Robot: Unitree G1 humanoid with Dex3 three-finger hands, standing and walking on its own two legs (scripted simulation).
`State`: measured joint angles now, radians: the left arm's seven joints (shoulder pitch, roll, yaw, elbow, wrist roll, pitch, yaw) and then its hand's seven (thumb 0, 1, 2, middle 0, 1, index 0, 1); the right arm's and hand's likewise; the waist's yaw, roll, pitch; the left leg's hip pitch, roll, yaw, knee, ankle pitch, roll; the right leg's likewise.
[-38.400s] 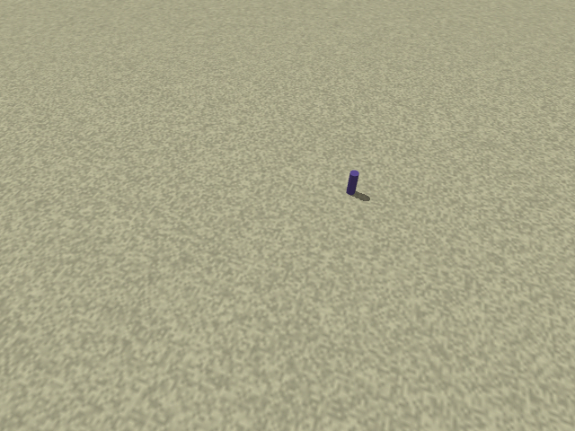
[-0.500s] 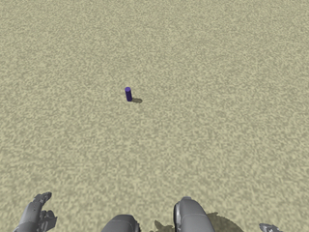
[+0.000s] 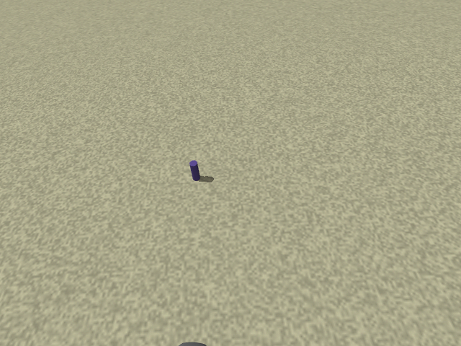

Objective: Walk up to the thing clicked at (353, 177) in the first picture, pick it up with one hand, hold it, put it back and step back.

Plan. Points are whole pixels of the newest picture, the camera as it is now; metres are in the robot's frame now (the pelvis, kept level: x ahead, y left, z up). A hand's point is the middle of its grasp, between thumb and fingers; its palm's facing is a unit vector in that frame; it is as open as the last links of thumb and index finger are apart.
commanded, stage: step back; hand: left
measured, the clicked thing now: (194, 170) +1.06 +0.26 -0.70
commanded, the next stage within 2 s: stand in 0.74 s
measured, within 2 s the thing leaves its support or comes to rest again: neither
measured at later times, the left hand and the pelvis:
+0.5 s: hand out of the picture +0.13 +0.25 -0.13, palm faces +0.02 -0.92 -0.38, open 7.4 cm; pelvis +0.03 +0.00 +0.00, yaw +1 degrees
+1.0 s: hand (102, 341) +0.15 +0.27 -0.14, palm faces +0.01 -0.94 -0.34, open 7.4 cm; pelvis +0.06 +0.02 +0.01, yaw +1 degrees
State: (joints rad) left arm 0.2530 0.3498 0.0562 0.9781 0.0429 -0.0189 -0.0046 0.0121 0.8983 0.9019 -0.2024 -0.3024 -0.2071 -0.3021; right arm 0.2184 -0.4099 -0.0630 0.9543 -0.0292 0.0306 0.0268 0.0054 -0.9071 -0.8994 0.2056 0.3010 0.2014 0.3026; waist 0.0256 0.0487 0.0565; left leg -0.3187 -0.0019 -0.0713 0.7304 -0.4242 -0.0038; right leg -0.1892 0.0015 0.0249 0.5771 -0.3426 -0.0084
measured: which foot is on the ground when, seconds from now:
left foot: up 0.00-0.02, down 0.04-1.00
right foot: down 0.00-0.08, up 0.10-0.30, down 0.32-1.00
